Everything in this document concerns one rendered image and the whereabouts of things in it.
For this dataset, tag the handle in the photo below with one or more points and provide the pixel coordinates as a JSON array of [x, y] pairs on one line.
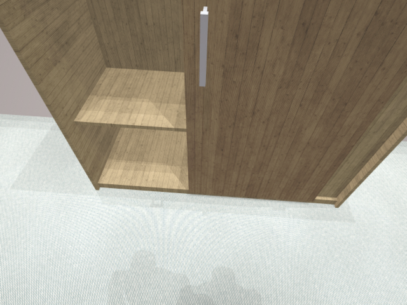
[[203, 45]]

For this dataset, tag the wardrobe door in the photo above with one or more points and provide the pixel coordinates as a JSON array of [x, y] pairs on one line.
[[291, 87], [383, 126]]

